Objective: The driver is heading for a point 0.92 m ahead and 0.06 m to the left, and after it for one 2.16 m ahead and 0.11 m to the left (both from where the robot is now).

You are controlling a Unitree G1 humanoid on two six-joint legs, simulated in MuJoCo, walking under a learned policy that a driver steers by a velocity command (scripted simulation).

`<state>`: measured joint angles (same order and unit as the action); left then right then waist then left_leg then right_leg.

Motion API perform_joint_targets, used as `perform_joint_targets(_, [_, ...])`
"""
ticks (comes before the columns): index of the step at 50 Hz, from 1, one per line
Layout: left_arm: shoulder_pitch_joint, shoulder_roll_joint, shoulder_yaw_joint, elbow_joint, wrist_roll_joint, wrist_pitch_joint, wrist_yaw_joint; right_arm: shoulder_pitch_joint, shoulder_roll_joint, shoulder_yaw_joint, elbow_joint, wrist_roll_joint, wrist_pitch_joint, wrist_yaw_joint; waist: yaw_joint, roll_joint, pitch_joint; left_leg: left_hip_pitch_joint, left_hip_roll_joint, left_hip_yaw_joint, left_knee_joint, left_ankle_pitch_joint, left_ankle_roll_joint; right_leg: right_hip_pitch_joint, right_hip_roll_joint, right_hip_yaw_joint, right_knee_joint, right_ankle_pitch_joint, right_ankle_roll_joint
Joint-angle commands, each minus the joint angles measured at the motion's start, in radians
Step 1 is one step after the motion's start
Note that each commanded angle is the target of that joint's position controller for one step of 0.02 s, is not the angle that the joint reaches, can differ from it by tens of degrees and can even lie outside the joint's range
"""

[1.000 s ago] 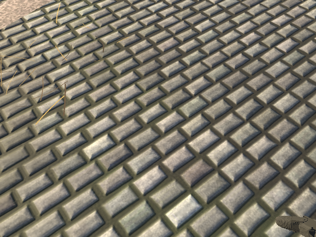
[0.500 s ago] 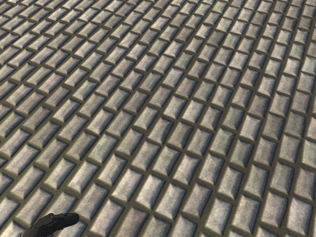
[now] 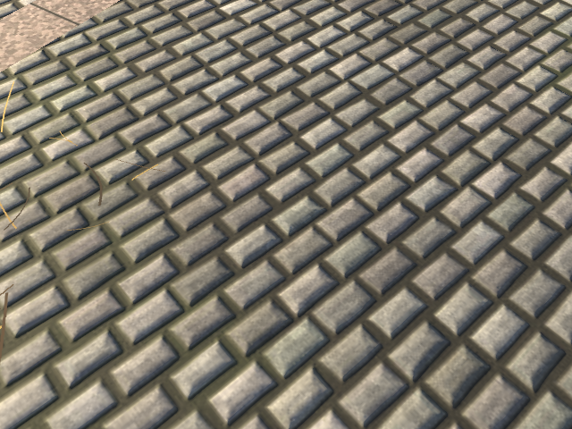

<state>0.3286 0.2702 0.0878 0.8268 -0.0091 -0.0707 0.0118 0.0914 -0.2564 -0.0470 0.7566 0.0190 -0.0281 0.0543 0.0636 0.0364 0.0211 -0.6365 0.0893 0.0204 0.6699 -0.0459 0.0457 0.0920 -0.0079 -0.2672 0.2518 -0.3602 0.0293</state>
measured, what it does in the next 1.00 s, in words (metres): walks ahead: left foot, then right foot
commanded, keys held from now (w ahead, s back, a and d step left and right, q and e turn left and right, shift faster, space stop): w+q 0.30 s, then w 0.10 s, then w+e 0.60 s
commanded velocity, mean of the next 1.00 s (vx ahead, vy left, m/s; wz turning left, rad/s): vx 0.50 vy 0.00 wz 0.06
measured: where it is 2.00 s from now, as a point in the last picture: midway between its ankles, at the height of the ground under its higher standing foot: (298, 286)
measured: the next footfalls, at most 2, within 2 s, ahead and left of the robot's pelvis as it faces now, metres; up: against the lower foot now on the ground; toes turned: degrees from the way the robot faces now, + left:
left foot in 0.06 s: +0.21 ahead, +0.11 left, +0.00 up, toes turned +5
right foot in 0.58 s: +0.53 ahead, -0.03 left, +0.00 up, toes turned +13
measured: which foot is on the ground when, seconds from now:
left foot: up 0.00-0.04, down 0.06-0.60, up 0.62-1.00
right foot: down 0.00-0.08, up 0.10-0.56, down 0.58-1.00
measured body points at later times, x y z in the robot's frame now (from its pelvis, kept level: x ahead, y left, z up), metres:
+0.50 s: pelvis +0.29 +0.04 +0.01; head +0.31 +0.05 +0.46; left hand +0.44 +0.32 -0.08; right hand +0.41 -0.23 -0.10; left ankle +0.17 +0.11 -0.73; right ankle +0.48 -0.06 -0.70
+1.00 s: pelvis +0.57 +0.06 +0.01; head +0.61 +0.04 +0.46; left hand +0.57 +0.34 -0.10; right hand +0.83 -0.16 -0.06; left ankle +0.74 +0.22 -0.70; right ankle +0.49 -0.04 -0.73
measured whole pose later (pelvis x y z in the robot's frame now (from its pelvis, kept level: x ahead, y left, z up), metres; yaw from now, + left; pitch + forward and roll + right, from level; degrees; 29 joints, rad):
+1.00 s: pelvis +0.57 +0.06 +0.01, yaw +1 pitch +3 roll +0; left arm 0.40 0.28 0.06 0.79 -0.03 -0.04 0.02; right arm 0.02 -0.26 -0.04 0.65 0.00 -0.10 0.02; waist 0.10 0.03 0.02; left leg -0.56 0.01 -0.11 0.50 0.01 -0.05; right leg -0.09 0.11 0.19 0.38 -0.32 -0.08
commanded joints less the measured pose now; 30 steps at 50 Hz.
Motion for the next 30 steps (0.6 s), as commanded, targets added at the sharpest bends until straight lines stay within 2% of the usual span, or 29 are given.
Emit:
perform_joint_targets(1, [-0.034, 0.211, 0.052, -0.049, -0.015, 0.013, 0.012, -0.019, -0.108, -0.037, -0.092, 0.002, -0.009, 0.009, -0.063, -0.124, 0.003, 0.08, -0.071, 0.082, -0.012, -0.139, 0.057, 0.008, -0.292, 0.051, 0.121, 0.92, -0.139])
perform_joint_targets(2, [-0.054, 0.218, 0.052, -0.053, -0.02, 0.023, 0.014, 0.1, -0.144, -0.059, -0.067, 0.006, -0.008, 0.007, -0.135, -0.12, -0.062, 0.237, -0.122, 0.11, -0.045, -0.144, 0.086, -0.017, -0.267, 0.027, 0.291, 1.03, -0.117])
perform_joint_targets(3, [-0.05, 0.201, 0.042, -0.057, -0.019, 0.024, 0.017, 0.262, -0.211, -0.095, -0.025, 0.007, -0.004, -0.008, -0.213, -0.089, -0.149, 0.499, -0.159, 0.087, -0.097, -0.086, 0.124, -0.141, -0.221, 0.008, 0.528, 0.948, -0.076])
perform_joint_targets(4, [-0.016, 0.109, 0.014, -0.09, 0.017, 0.012, 0.019, 0.348, -0.324, -0.126, -0.008, 0.009, 0.005, -0.03, -0.196, 0.121, -0.217, 0.788, 0.053, -0.285, -0.136, -0.081, 0.22, -0.478, -0.129, 0.009, 0.887, 0.374, -0.014])
perform_joint_targets(5, [0.023, 0.04, -0.017, -0.132, 0.015, -0.026, 0.008, 0.303, -0.361, -0.119, -0.049, 0.003, -0.013, -0.021, -0.119, 0.228, -0.373, 0.998, 0.242, -0.857, -0.323, -0.258, 0.404, -0.773, 0.067, 0.245, 1.149, -0.25, 0.02])
perform_joint_targets(6, [-0.098, 0.133, 0.001, -0.149, -0.024, -0.056, -0.006, 0.309, -0.266, -0.093, -0.056, 0.0, -0.025, -0.013, -0.186, 0.084, -0.344, 0.997, 0.233, -0.807, -0.388, -0.289, 0.346, -0.887, 0.01, 0.373, 1.179, -0.198, -0.006])
perform_joint_targets(7, [-0.146, 0.135, -0.001, -0.164, -0.039, -0.072, -0.011, 0.281, -0.221, -0.082, -0.05, 0.0, -0.035, -0.014, -0.171, 0.063, -0.22, 0.883, 0.199, -0.655, -0.38, -0.242, 0.307, -0.922, -0.031, 0.358, 1.123, -0.117, -0.033])
perform_joint_targets(8, [-0.15, 0.125, -0.002, -0.152, -0.016, -0.078, -0.003, 0.213, -0.191, -0.073, -0.06, 0.004, -0.038, -0.017, -0.123, -0.021, -0.143, 0.731, 0.153, -0.541, -0.374, -0.154, 0.269, -0.873, -0.078, 0.355, 1.03, -0.043, -0.04])
perform_joint_targets(9, [-0.147, 0.141, 0.009, -0.144, 0.008, -0.072, 0.004, 0.157, -0.152, -0.061, -0.075, -0.002, -0.039, -0.021, -0.087, -0.012, -0.104, 0.611, 0.118, -0.459, -0.385, -0.049, 0.249, -0.801, -0.104, 0.356, 0.95, 0.001, -0.037])
perform_joint_targets(10, [-0.129, 0.146, 0.014, -0.141, 0.013, -0.058, 0.001, 0.129, -0.14, -0.054, -0.094, -0.014, -0.039, -0.026, -0.059, 0.008, -0.093, 0.534, 0.099, -0.425, -0.407, 0.008, 0.247, -0.74, -0.116, 0.36, 0.921, 0.031, -0.032])
perform_joint_targets(13, [-0.134, 0.11, 0.007, -0.15, 0.024, -0.029, 0.001, 0.141, -0.168, -0.062, -0.099, -0.01, -0.044, -0.043, -0.045, 0.0, -0.074, 0.433, 0.069, -0.346, -0.439, 0.137, 0.256, -0.706, -0.104, 0.332, 0.795, 0.094, 0.009])
perform_joint_targets(15, [-0.207, 0.089, -0.003, -0.172, 0.026, -0.024, 0.002, 0.169, -0.186, -0.067, -0.091, -0.005, -0.042, -0.057, -0.066, 0.005, -0.047, 0.405, 0.041, -0.303, -0.444, 0.139, 0.236, -0.72, -0.085, 0.322, 0.656, 0.209, 0.033])
perform_joint_targets(18, [-0.296, 0.06, -0.019, -0.182, 0.018, -0.031, -0.013, 0.201, -0.172, -0.061, -0.077, -0.002, -0.036, -0.066, -0.112, 0.045, -0.035, 0.392, 0.001, -0.238, -0.438, 0.05, 0.185, -0.655, -0.052, 0.306, 0.42, 0.417, 0.038])
perform_joint_targets(21, [-0.36, 0.071, -0.022, -0.195, 0.003, -0.043, -0.032, 0.256, -0.174, -0.058, -0.048, -0.002, -0.036, -0.064, -0.149, 0.058, -0.017, 0.439, 0.04, -0.263, -0.424, -0.022, 0.177, -0.627, -0.036, 0.3, 0.32, 0.492, 0.022])
perform_joint_targets(23, [-0.381, 0.09, -0.019, -0.204, 0.0, -0.048, -0.042, 0.278, -0.177, -0.058, -0.035, -0.004, -0.034, -0.062, -0.161, 0.061, -0.001, 0.531, 0.085, -0.288, -0.389, -0.005, 0.172, -0.672, -0.039, 0.301, 0.283, 0.443, -0.01])
perform_joint_targets(25, [-0.377, 0.103, -0.017, -0.212, -0.002, -0.052, -0.05, 0.289, -0.187, -0.061, -0.022, -0.008, -0.029, -0.063, -0.153, 0.072, 0.014, 0.618, 0.129, -0.301, -0.361, 0.08, 0.159, -0.701, -0.037, 0.293, 0.265, 0.351, -0.051])
perform_joint_targets(26, [-0.354, 0.111, -0.014, -0.208, -0.004, -0.052, -0.052, 0.283, -0.191, -0.063, -0.018, -0.01, -0.026, -0.065, -0.138, 0.081, 0.013, 0.648, 0.136, -0.292, -0.336, 0.164, 0.147, -0.683, -0.03, 0.282, 0.257, 0.304, -0.072])
perform_joint_targets(27, [-0.295, 0.126, -0.006, -0.194, -0.003, -0.054, -0.052, 0.262, -0.196, -0.063, -0.021, -0.009, -0.023, -0.067, -0.102, 0.084, -0.015, 0.661, 0.121, -0.261, -0.273, 0.331, 0.13, -0.604, -0.003, 0.256, 0.237, 0.279, -0.097])
perform_joint_targets(28, [-0.179, 0.153, 0.01, -0.159, 0.002, -0.054, -0.05, 0.245, -0.186, -0.058, -0.026, -0.011, -0.02, -0.069, -0.043, 0.062, -0.092, 0.653, 0.073, -0.205, -0.134, 0.5, 0.107, -0.443, 0.026, 0.235, 0.218, 0.31, -0.129])
perform_joint_targets(29, [-0.024, 0.197, 0.023, -0.129, 0.011, -0.054, -0.049, 0.237, -0.16, -0.044, -0.045, -0.023, -0.019, -0.073, 0.023, 0.0, -0.225, 0.537, 0.022, -0.152, 0.101, 0.422, 0.074, -0.187, -0.071, 0.364, 0.249, 0.372, -0.19])
perform_joint_targets(30, [0.072, 0.288, 0.047, -0.116, 0.016, -0.047, -0.052, 0.35, -0.102, -0.026, -0.066, -0.022, -0.035, -0.073, -0.007, -0.243, -0.345, 0.17, -0.134, -0.068, 0.477, 0.006, -0.017, 0.162, -0.274, 0.795, 0.197, 0.249, -0.354])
